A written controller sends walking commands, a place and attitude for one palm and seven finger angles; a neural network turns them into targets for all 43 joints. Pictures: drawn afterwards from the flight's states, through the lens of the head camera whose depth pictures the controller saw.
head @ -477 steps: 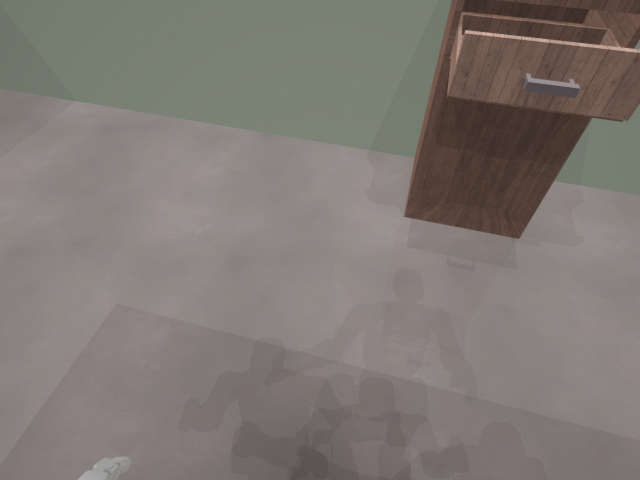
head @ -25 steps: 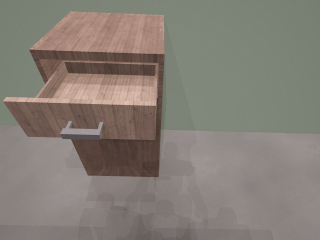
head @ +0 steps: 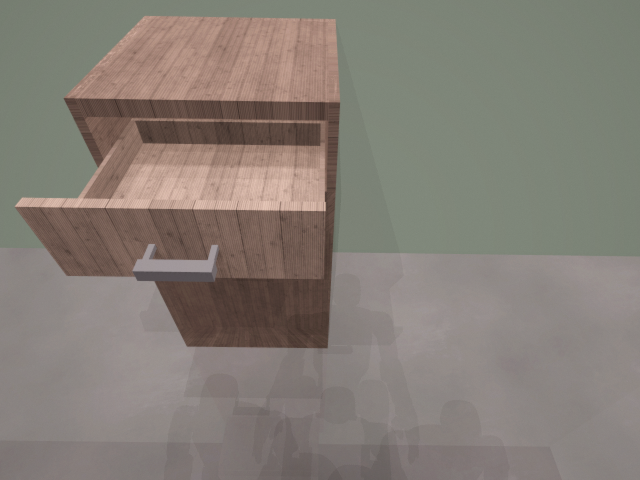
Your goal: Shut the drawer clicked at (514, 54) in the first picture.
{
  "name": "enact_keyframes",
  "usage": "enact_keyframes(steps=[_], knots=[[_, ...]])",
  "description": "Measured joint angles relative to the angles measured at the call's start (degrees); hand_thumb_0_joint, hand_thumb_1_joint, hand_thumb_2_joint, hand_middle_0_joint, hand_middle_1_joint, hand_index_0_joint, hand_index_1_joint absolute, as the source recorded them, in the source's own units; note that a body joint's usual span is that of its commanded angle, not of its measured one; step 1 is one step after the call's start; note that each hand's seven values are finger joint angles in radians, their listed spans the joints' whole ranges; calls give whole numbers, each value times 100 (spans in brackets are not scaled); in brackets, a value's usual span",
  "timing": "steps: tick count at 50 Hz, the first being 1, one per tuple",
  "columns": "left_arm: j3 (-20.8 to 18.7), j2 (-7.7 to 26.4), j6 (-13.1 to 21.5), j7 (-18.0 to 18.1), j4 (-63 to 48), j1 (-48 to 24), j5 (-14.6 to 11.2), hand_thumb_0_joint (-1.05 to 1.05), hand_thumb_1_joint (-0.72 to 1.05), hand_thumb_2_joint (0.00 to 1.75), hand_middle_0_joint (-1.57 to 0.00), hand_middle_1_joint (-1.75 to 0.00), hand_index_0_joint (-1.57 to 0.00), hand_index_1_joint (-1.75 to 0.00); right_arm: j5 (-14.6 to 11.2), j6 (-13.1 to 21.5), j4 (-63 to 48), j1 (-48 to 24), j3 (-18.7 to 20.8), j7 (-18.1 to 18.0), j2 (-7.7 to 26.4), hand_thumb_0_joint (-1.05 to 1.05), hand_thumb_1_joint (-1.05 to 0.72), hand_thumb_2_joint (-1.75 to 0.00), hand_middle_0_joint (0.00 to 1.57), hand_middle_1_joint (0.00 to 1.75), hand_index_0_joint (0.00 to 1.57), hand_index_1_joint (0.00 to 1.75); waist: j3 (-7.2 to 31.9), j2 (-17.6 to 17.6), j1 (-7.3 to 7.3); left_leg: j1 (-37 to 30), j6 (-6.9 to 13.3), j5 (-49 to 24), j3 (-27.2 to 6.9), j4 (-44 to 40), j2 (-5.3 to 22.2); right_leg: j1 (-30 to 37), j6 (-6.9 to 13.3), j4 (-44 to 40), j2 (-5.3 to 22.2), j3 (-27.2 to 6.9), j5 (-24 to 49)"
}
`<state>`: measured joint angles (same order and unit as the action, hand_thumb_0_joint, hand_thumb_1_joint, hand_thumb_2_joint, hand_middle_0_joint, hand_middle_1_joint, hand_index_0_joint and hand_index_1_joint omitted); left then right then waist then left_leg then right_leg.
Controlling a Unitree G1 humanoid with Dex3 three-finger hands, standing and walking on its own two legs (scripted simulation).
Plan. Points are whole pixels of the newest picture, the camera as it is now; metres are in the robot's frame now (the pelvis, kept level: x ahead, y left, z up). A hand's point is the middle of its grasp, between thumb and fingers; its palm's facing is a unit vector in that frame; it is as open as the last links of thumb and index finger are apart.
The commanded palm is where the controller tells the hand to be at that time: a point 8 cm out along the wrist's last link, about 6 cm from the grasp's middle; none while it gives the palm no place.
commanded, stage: shuffle to correct the standing spot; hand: left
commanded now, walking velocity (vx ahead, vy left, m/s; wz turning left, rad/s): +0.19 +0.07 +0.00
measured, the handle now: (179, 260) +0.41 +0.25 +0.02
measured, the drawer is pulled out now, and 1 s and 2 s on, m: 0.24 0.24 0.24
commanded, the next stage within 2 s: come to a stop and stand still in 0.14 s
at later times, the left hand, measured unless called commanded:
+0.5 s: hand out of the picture +0.12 +0.19 -0.18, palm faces +0.07 -0.97 -0.24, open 7.3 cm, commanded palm none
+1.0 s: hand out of the picture +0.05 +0.19 -0.17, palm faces +0.05 -0.97 -0.22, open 7.3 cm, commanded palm none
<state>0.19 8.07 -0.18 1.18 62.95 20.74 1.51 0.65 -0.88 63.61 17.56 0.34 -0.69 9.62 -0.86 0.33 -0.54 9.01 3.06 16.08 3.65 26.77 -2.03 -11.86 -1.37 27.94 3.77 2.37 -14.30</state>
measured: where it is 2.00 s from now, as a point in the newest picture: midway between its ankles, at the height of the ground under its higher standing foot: outside the picture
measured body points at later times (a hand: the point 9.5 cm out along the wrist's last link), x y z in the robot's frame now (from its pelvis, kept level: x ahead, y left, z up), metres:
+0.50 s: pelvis +0.08 +0.00 -0.01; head +0.09 -0.01 +0.44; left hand +0.12 +0.24 -0.16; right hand +0.02 -0.20 -0.18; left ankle -0.01 +0.08 -0.74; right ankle +0.10 -0.11 -0.74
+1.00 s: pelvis +0.04 +0.01 +0.00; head +0.04 +0.01 +0.45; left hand +0.05 +0.24 -0.15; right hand +0.08 -0.22 -0.15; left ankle +0.01 +0.09 -0.74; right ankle +0.06 -0.11 -0.74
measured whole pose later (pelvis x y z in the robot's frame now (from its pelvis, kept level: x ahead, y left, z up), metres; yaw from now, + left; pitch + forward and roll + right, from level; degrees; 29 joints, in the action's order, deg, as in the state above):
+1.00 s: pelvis +0.04 +0.01 +0.00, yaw +1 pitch -2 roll +0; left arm -0.1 8.9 -0.4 2.7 60.8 15.6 0.8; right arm 0.2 -0.4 61.4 12.0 1.1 -1.7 9.8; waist -2.2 0.4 -0.1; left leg 6.9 2.9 16.3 7.1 25.0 -1.0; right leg -11.9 -0.3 26.5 1.6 2.5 -12.4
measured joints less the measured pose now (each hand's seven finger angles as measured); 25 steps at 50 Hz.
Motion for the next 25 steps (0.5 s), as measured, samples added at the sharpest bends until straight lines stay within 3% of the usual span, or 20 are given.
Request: enact_keyframes(steps=[7,11,14,17,19,21,22,25], knots=[[-117,-101,74,4,7,288,-36,1,91,89,-20,-29,-20,-30,2,20,27,245,10,-9,20,0,-91,-89,20,30,20,30,-31,100,-19,165,-18,456,-80,558,93,-12,-40,272,-69,80,-316],[-185,-89,43,16,58,346,-41,1,91,89,-20,-29,-20,-30,-15,118,22,282,-2,-40,-29,0,-91,-89,20,30,20,30,-69,-48,-43,57,48,669,-29,660,12,5,-40,531,14,21,-577],[-154,-111,-36,33,122,253,-32,1,91,89,-20,-29,-20,-30,10,262,-20,296,-15,-114,-50,0,-91,-89,20,30,20,30,-125,-55,-22,-151,125,740,97,547,-19,-324,155,1476,31,49,-1129],[-144,-111,-63,38,62,-41,-60,1,91,89,-20,-29,-20,-30,38,313,-50,372,-57,-176,-117,0,-91,-89,20,30,20,30,-207,12,118,-390,142,651,67,247,-34,-711,221,2139,-25,195,-1379],[-141,-99,-34,39,-82,-302,-89,1,91,89,-20,-29,-20,-30,28,289,-8,430,-93,-192,-180,0,-91,-89,20,30,20,30,-253,42,164,-515,110,574,-7,58,-60,-752,204,1722,-49,279,-961],[-160,18,12,117,-216,-503,-77,2,94,89,-20,-29,-20,-30,-16,241,61,472,-112,-202,-264,0,-91,-89,20,30,20,30,-289,14,147,-571,56,602,-57,63,-100,-585,206,839,-79,274,66],[-169,76,72,126,-280,-571,-93,3,94,89,-20,-29,-20,-30,-41,210,86,489,-104,-201,-295,0,-91,-89,20,30,20,30,-287,1,135,-543,27,678,-84,175,-121,-494,230,654,-77,254,220],[-155,102,154,147,-383,-777,-126,2,95,89,-20,-29,-20,-30,-84,64,122,362,5,-204,-266,0,-91,-89,20,30,20,30,-264,172,169,-356,-95,818,-150,525,-36,-462,230,660,-120,361,-178]])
